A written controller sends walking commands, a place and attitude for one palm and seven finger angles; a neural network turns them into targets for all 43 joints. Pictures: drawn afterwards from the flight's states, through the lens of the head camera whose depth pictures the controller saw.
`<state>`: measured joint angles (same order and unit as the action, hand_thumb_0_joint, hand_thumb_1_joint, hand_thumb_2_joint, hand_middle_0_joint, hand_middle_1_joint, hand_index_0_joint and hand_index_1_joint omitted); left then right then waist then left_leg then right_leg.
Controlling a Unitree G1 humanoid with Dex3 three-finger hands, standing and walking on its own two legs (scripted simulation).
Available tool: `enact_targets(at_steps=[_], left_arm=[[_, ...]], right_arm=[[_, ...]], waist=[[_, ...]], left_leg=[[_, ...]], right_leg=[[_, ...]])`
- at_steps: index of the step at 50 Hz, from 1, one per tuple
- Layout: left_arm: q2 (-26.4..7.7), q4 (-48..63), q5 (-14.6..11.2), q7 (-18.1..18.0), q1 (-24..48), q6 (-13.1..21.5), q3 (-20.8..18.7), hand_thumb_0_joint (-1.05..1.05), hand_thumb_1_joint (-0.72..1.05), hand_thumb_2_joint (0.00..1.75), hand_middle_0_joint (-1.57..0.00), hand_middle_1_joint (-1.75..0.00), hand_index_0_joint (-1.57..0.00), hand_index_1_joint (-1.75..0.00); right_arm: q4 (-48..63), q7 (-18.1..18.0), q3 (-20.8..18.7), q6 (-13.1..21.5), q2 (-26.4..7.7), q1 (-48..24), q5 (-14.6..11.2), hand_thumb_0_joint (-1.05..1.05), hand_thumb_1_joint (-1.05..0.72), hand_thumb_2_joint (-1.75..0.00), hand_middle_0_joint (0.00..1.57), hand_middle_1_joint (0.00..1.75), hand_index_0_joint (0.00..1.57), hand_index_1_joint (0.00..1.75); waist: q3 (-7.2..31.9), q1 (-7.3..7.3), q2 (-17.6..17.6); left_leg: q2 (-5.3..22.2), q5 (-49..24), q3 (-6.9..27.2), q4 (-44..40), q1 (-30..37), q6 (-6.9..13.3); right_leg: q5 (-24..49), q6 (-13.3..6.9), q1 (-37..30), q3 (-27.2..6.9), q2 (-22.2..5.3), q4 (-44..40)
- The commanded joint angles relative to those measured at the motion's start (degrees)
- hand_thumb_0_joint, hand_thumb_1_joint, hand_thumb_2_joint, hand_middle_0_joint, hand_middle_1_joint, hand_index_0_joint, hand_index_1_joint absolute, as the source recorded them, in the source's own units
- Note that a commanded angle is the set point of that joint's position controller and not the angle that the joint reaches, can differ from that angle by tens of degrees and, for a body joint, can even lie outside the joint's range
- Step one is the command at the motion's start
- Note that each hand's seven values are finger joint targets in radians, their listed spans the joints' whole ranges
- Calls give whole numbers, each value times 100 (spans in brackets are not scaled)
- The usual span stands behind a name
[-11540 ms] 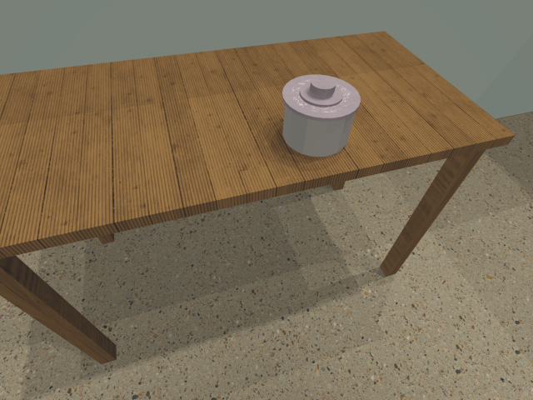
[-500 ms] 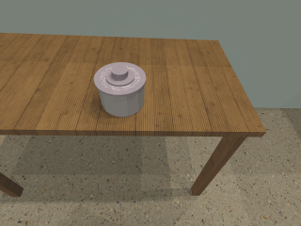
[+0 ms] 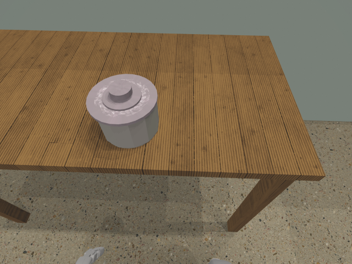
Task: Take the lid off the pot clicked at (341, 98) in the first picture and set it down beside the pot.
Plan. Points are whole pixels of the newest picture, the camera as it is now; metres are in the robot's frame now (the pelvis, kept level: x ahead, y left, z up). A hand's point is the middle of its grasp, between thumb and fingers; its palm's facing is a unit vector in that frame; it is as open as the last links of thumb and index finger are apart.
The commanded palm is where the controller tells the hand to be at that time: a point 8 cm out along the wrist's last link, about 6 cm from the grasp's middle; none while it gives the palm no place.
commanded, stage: come to a stop and stand still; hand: left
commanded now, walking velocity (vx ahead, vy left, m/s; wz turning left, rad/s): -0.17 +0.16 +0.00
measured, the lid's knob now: (120, 90) +0.45 +0.14 +0.14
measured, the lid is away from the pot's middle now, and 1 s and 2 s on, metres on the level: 0.00 0.00 0.00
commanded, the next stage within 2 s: look again from close up in 0.76 s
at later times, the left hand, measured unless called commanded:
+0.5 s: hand out of the picture +0.00 +0.23 -0.16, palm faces +0.01 -0.96 -0.30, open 7.3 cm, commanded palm none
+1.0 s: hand out of the picture -0.05 +0.18 -0.16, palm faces +0.00 -0.99 -0.17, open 7.3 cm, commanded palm none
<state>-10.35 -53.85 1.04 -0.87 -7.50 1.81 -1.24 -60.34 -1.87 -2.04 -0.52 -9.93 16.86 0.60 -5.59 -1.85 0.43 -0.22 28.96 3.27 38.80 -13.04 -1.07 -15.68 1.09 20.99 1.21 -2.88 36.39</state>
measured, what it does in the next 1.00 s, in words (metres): stands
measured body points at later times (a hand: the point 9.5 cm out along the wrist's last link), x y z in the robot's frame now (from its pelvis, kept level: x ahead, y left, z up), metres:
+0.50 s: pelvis -0.04 +0.02 +0.00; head -0.04 +0.01 +0.45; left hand +0.00 +0.28 -0.14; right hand +0.07 -0.20 -0.14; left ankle +0.00 +0.12 -0.72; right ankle -0.02 -0.13 -0.72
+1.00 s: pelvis -0.04 +0.02 +0.01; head -0.03 +0.02 +0.46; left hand -0.05 +0.24 -0.15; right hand -0.05 -0.20 -0.15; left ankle +0.00 +0.12 -0.72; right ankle -0.02 -0.13 -0.72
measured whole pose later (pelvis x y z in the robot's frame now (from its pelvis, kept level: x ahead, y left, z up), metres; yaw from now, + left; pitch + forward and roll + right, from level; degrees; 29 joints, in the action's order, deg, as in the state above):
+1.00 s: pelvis -0.04 +0.02 +0.01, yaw -1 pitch -1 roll +0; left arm -8.4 -60.7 1.1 -1.6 -19.4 -0.1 1.1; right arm -61.3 -0.5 -0.5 0.4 -7.6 19.3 0.5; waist -1.4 0.1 -0.6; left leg -0.6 12.1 -3.2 28.1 -15.3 1.7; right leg -13.0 2.1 14.9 -1.1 -2.6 28.6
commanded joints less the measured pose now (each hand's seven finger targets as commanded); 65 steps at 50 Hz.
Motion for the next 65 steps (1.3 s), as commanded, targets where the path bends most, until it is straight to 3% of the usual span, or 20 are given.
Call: enact_targets(at_steps=[1,3,6,7,9,10,11,12,13,14,15,16,17,18,21,24,31,34,39,65], left_arm=[[-1105,148,25,-213,-651,-60,-309,0,90,90,-20,-30,-20,-30],[-1181,226,12,-235,-587,-139,-342,0,90,90,-20,-30,-20,-30],[-1099,436,-7,-203,-225,-252,-340,0,90,90,-20,-30,-20,-30],[-922,518,-10,-175,-161,-290,-322,0,90,90,-20,-30,-20,-30],[-573,602,-1,-188,20,-396,-236,0,90,90,-20,-30,-20,-30],[-603,565,-13,-194,-20,-436,-241,0,90,90,-20,-30,-20,-30],[-562,501,-27,-177,-154,-431,-254,0,90,90,-20,-30,-20,-30],[-710,-42,-103,-298,-1202,-200,-145,0,90,90,-20,-30,-20,-30],[-751,16,-114,-280,-1211,-128,-149,0,90,90,-20,-30,-20,-30],[-769,149,-88,-277,-1083,-40,-161,0,90,90,-20,-30,-20,-30],[-932,178,-48,-307,-1008,-9,-195,0,90,90,-20,-30,-20,-30],[-974,298,-17,-272,-718,-25,-127,0,90,90,-20,-30,-20,-30],[-996,389,7,-246,-581,-90,-63,0,90,90,-20,-30,-20,-30],[-977,422,16,-217,-431,-143,-58,0,90,90,-20,-30,-20,-30],[-861,374,19,-225,-790,-229,-35,0,90,90,-20,-30,-20,-30],[-911,384,25,-185,-912,-260,-36,0,90,90,-20,-30,-20,-30],[-836,230,17,-163,-1253,-163,-20,0,90,90,-20,-30,-20,-30],[-749,113,6,-148,-1330,-150,-7,0,90,90,-20,-30,-20,-30],[-611,-178,0,-136,-1539,-121,35,0,90,90,-20,-30,-20,-30],[-307,-696,-26,-159,-1486,-42,72,0,90,90,-20,-30,-20,-30]], right_arm=[[333,-72,-171,36,-396,383,-114,0,-90,-90,20,30,20,30],[360,-50,-200,11,-378,246,-108,0,-90,-90,20,30,20,30],[433,12,-189,-19,-394,347,-42,0,-90,-90,20,30,20,30],[521,21,-219,5,-578,251,1,0,-90,-90,20,30,20,30],[790,43,-210,58,-811,-192,55,0,-90,-90,20,30,20,30],[879,13,-187,74,-771,-350,65,0,-90,-90,20,30,20,30],[923,-11,-178,74,-792,-508,83,0,-90,-90,20,30,20,30],[1044,73,-283,164,-1403,-963,-34,0,-90,-90,20,30,20,30],[1238,64,-244,156,-1041,-1004,-28,0,-90,-90,20,30,20,30],[1293,50,-189,149,-832,-590,31,0,-90,-90,20,30,20,30],[1285,25,-171,108,-721,-375,-16,0,-90,-90,20,30,20,30],[1275,21,-156,78,-611,-157,-27,0,-90,-90,20,30,20,30],[1217,58,-142,29,-562,-120,-30,0,-90,-90,20,30,20,30],[1194,87,-139,-1,-583,-179,15,0,-90,-90,20,30,20,30],[1274,119,-139,26,-808,-424,28,0,-90,-90,20,30,20,30],[1262,143,-118,9,-822,-438,48,0,-90,-90,20,30,20,30],[990,157,-80,62,-652,-76,33,0,-90,-90,20,30,20,30],[848,145,-43,129,-632,18,25,0,-90,-90,20,30,20,30],[593,125,0,184,-584,110,1,0,-90,-90,20,30,20,30],[-106,42,55,252,-220,355,-34,0,-90,-90,20,30,20,30]], waist=[[992,211,-1495],[1134,227,-1000],[864,26,-898],[840,57,-303],[342,83,1307],[344,110,1166],[433,222,946],[1913,522,1745],[1898,535,1507],[1938,330,609],[1565,212,-418],[1023,-24,-543],[693,-76,-321],[479,-71,21],[146,125,-433],[-99,140,3],[109,133,-301],[210,166,97],[184,247,201],[162,190,-23]], left_leg=[[43,350,-217,410,-985,-54],[-49,-257,-433,-49,-678,-98],[92,-1853,-537,-1078,395,-5],[548,-2714,-94,-1288,569,221],[1509,-3835,925,-2182,-308,979],[1564,-3996,1011,-2219,-486,1226],[1488,-4467,870,-1992,-224,1284],[1509,-6324,278,-566,894,932],[1227,-6689,228,-322,1316,720],[933,-6013,191,142,838,428],[572,-4062,-73,173,67,197],[280,-2233,-321,-366,-54,44],[230,-1562,-266,-789,48,79],[342,-1745,-141,-888,142,138],[611,-1212,241,-1218,-399,327],[529,100,275,-1697,-642,290],[418,-179,144,-1619,-464,280],[555,-161,305,-1913,-463,311],[601,-248,356,-2100,-611,321],[566,-1652,-70,-1764,96,252]], right_leg=[[5941,-1311,-1913,-1469,-1694,-587],[5519,-1252,-1791,-1368,-1665,-459],[3212,-687,-485,-899,-1142,-491],[2118,-394,-105,-540,-703,-288],[-1109,41,-187,85,163,818],[-1526,-8,-242,-179,165,1394],[-1462,-65,-160,-258,163,1485],[-978,-229,-191,-366,-144,1347],[-285,-255,-281,-96,-139,-53],[1666,-349,-895,-448,-284,-554],[3082,-606,-1138,-1072,-745,-532],[3214,-747,-788,-930,-1034,-543],[1832,-652,-286,-982,-884,-683],[756,-538,29,-871,-621,-694],[-602,-338,-70,-591,-196,-891],[-1343,-350,166,-643,-166,-1084],[-1455,-368,212,-829,-287,-1430],[-1010,-331,-3,-628,-194,-1253],[-477,-310,-373,-506,-180,-1186],[386,-309,-436,-679,-273,-1398]])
